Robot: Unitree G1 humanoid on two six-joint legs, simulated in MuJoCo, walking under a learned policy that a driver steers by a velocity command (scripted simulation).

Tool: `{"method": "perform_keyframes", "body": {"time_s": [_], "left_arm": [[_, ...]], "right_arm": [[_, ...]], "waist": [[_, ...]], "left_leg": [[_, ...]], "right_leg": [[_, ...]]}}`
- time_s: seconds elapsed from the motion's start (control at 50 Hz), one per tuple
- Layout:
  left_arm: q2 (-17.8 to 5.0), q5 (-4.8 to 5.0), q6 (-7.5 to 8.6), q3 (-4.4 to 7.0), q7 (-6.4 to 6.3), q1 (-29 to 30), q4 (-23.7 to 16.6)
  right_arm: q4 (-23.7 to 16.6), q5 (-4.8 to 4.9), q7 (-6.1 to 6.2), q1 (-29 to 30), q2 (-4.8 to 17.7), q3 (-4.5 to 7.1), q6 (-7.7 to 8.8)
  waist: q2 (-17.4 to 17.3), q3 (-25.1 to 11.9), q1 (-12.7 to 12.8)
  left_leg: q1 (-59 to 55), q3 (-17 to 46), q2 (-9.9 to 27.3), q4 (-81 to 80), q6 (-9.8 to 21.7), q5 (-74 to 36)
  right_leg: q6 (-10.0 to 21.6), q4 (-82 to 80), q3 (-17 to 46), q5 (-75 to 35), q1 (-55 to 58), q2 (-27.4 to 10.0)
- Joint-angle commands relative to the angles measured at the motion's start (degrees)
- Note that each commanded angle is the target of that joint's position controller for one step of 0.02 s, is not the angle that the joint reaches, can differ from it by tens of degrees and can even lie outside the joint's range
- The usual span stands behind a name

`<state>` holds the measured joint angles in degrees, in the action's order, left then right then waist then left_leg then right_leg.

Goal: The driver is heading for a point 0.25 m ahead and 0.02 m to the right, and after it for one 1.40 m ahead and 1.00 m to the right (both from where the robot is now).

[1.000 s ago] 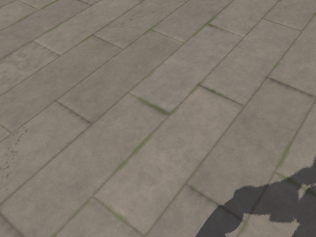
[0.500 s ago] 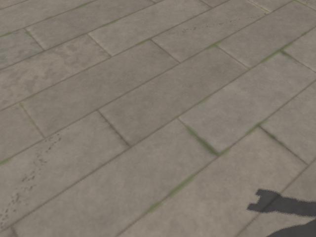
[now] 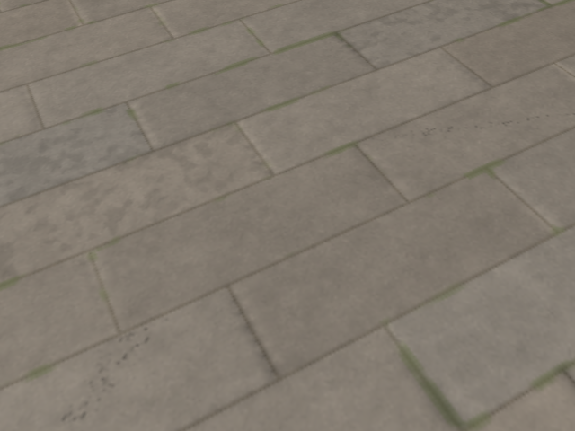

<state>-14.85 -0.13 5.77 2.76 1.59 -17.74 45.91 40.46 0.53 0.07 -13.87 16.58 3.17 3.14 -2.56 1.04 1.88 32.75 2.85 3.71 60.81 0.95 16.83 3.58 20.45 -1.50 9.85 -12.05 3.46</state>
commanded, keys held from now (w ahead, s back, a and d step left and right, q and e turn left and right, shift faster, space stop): w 0.02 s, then w+e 0.98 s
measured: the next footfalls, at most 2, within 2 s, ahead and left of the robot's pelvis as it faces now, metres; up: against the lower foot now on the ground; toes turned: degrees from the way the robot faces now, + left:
left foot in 0.28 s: +0.33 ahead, +0.15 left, +0.00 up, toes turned -6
right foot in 0.80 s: +0.52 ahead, -0.19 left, +0.00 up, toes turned -25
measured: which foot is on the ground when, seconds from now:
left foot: up 0.00-0.26, down 0.28-0.80, up 0.82-1.00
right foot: down 0.00-0.28, up 0.30-0.78, down 0.80-1.00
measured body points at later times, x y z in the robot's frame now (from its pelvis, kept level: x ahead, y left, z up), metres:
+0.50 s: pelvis +0.27 +0.04 +0.00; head +0.29 +0.05 +0.45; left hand +0.43 +0.31 -0.11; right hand +0.31 -0.25 -0.11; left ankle +0.29 +0.15 -0.74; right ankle +0.25 -0.11 -0.66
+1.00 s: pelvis +0.50 -0.10 +0.00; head +0.52 -0.13 +0.45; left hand +0.72 +0.10 -0.10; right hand +0.51 -0.42 -0.10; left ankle +0.61 +0.05 -0.66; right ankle +0.49 -0.17 -0.74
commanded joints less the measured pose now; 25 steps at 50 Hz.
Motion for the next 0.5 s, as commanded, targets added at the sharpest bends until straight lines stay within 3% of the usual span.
{"method": "perform_keyframes", "body": {"time_s": [0.02, 0.1, 0.18, 0.24, 0.26, 0.28, 0.3, 0.32, 0.34, 0.36, 0.38, 0.4, 0.42, 0.46, 0.5], "left_arm": [[-9.1, 0.46, 0.89, 2.04, -0.60, 1.7, -3.1], [-10.0, 1.39, -0.24, 2.20, -1.13, -2.0, -1.2], [-10.5, 1.83, -1.52, 2.40, -1.58, -6.0, 0.4], [-11.7, 1.80, -2.38, 2.97, -2.17, -5.3, 0.5], [-11.3, 1.72, -2.50, 2.82, -2.25, -4.5, 0.3], [-9.3, 1.15, -2.35, 2.08, -2.14, -4.0, -0.3], [-5.0, -0.66, -2.13, 0.60, -2.22, -3.6, -2.5], [-2.0, 1.58, -1.18, -0.23, -2.04, -11.6, -3.8], [-8.3, 2.78, -1.23, 1.24, -2.17, -8.5, -2.4], [-10.0, 2.81, -1.42, 1.94, -2.08, -3.5, -3.5], [-9.1, 2.32, -1.75, 1.94, -2.17, -1.6, -3.6], [-8.4, 1.74, -2.18, 2.16, -2.06, -0.6, -4.0], [-7.3, 1.87, -2.82, 2.17, -1.79, -1.2, -4.1], [-5.2, 1.96, -3.91, 1.91, -1.60, -0.8, -4.8], [-4.7, 1.54, -4.44, 1.83, -1.58, 1.4, -6.2]], "right_arm": [[-4.5, -0.46, 0.13, 1.8, 2.6, 0.56, 0.82], [-6.3, -0.39, -0.48, 9.8, 1.1, -0.05, 1.88], [-7.9, 0.34, -1.68, 15.7, 2.0, 0.21, 2.92], [-7.6, 0.45, -1.92, 13.1, 4.4, 1.25, 3.71], [-6.1, 0.27, -1.59, 8.0, 5.9, 2.12, 3.88], [-4.6, -0.50, -1.01, 0.4, 8.6, 3.25, 3.99], [-3.7, -1.25, -0.23, -9.8, 13.1, 4.34, 3.55], [-2.6, -1.58, -0.78, -10.2, 14.7, 4.48, 2.84], [-3.1, -0.92, -0.83, -8.3, 8.6, 3.14, 2.64], [-3.0, -0.45, -0.66, -5.7, 6.0, 2.29, 2.57], [-2.8, -0.73, -0.81, -2.5, 4.9, 1.79, 2.58], [-2.4, -0.92, -0.95, -0.1, 3.6, 1.51, 2.64], [-2.0, -1.28, -0.90, 1.5, 3.4, 1.50, 2.90], [-1.1, -1.13, -0.81, 2.6, 3.8, 1.92, 3.62], [0.0, -1.14, -0.53, 2.5, 5.1, 2.49, 3.98]], "waist": [[6.7, -0.6, -1.0], [6.2, 0.7, 1.6], [6.8, 1.5, 3.1], [8.4, 0.3, 0.0], [8.1, -2.4, -3.0], [6.9, -8.5, -6.6], [-1.9, -18.3, -10.2], [-18.7, -23.9, -5.6], [-10.1, -17.1, -7.2], [-6.1, -10.0, -7.3], [-2.3, -6.5, -5.6], [-2.6, -3.6, -4.1], [-4.0, -2.4, -2.6], [-3.6, -1.0, -1.5], [-1.9, 0.2, -1.3]], "left_leg": [[6.5, 0.6, 3.1, -7.5, -1.4, -6.6], [2.0, -0.9, 0.6, -22.9, -2.3, -18.0], [-1.0, -0.7, -1.8, -30.2, -2.2, -19.3], [-7.5, -0.4, -2.7, -34.2, -0.4, -14.4], [-15.5, -1.3, -3.3, -36.4, 1.1, -14.3], [-28.6, 0.8, 0.1, -34.8, 3.4, -15.3], [-45.1, 13.0, 12.3, -32.4, 6.7, -16.4], [-56.0, 36.9, 22.0, -39.4, 14.7, -3.6], [-51.0, 34.8, 19.6, -42.2, 13.0, 4.5], [-44.0, 25.4, 17.5, -43.0, 10.9, 2.9], [-37.1, 19.6, 15.0, -44.8, 10.0, -2.4], [-32.0, 15.1, 13.1, -46.7, 9.8, -6.2], [-28.1, 11.2, 12.1, -48.7, 9.5, -8.5], [-24.7, 6.3, 11.8, -51.4, 10.3, -13.2], [-24.5, 2.5, 12.3, -52.8, 10.8, -16.8]], "right_leg": [[10.3, -11.9, 13.3, -12.0, 4.4, -15.5], [8.3, -11.2, 9.4, -14.1, 3.8, -12.5], [7.7, -7.9, 12.4, -12.2, 6.8, -14.4], [5.9, -3.0, 15.6, -13.9, 9.0, -16.0], [4.6, 2.1, 14.4, -19.0, 7.7, -14.2], [2.8, 12.5, 12.3, -18.3, 2.6, -10.9], [0.2, 31.1, 8.1, -0.6, -8.6, -5.7], [-1.8, 46.1, 7.3, 25.5, -26.5, -0.8], [-2.2, 52.1, 10.1, 22.7, -31.8, -4.4], [-2.2, 52.4, 8.9, 17.2, -33.3, -6.3], [-2.7, 51.0, 8.0, 13.0, -30.9, -8.3], [-3.0, 48.6, 7.9, 10.3, -29.5, -9.6], [-3.3, 47.5, 7.9, 8.5, -26.7, -10.8], [-4.0, 46.0, 7.2, 6.5, -25.7, -11.4], [-4.7, 42.4, 7.5, 3.1, -27.7, -11.8]]}}
Keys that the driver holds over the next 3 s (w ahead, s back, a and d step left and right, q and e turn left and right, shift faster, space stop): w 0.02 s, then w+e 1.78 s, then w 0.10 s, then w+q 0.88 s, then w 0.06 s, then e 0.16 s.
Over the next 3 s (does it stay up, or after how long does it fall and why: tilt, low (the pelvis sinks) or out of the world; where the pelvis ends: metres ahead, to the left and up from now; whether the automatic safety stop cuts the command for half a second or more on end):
stays up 1.23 -0.93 0.00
